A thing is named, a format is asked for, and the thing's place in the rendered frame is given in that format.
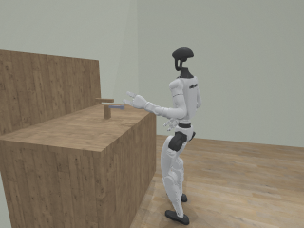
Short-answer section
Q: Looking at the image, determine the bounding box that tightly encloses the robot right hand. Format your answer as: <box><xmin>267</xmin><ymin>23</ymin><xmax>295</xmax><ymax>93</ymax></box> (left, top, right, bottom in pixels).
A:
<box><xmin>163</xmin><ymin>118</ymin><xmax>179</xmax><ymax>132</ymax></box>

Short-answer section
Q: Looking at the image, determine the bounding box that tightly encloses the left robot foot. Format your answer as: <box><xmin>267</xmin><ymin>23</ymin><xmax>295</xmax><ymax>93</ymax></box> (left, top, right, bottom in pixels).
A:
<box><xmin>164</xmin><ymin>210</ymin><xmax>190</xmax><ymax>225</ymax></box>

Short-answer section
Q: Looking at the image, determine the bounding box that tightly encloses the left robot upper arm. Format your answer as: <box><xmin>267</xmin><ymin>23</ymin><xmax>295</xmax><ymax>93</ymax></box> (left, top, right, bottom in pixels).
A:
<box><xmin>169</xmin><ymin>78</ymin><xmax>187</xmax><ymax>120</ymax></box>

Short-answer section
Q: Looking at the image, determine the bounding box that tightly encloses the counter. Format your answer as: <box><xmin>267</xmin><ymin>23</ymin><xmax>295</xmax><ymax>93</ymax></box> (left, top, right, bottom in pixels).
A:
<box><xmin>0</xmin><ymin>49</ymin><xmax>157</xmax><ymax>228</ymax></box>

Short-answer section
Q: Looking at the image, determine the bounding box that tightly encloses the humanoid robot head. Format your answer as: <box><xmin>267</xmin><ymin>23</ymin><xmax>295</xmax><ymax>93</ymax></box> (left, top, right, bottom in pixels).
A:
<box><xmin>172</xmin><ymin>47</ymin><xmax>194</xmax><ymax>79</ymax></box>

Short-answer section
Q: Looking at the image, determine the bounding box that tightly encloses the left robot forearm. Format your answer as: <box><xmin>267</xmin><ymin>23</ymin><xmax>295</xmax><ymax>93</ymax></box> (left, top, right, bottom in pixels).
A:
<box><xmin>144</xmin><ymin>102</ymin><xmax>184</xmax><ymax>120</ymax></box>

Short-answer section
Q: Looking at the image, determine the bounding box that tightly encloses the robot left hand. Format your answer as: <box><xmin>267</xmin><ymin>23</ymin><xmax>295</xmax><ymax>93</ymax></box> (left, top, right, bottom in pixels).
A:
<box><xmin>123</xmin><ymin>91</ymin><xmax>147</xmax><ymax>109</ymax></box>

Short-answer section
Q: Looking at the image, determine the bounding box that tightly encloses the right robot upper arm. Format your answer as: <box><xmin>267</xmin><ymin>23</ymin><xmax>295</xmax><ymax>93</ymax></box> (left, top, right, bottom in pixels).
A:
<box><xmin>194</xmin><ymin>76</ymin><xmax>202</xmax><ymax>108</ymax></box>

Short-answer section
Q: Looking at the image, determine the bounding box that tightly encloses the tap lever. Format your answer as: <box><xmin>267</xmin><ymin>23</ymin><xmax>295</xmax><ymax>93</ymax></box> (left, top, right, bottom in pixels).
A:
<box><xmin>108</xmin><ymin>104</ymin><xmax>125</xmax><ymax>110</ymax></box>

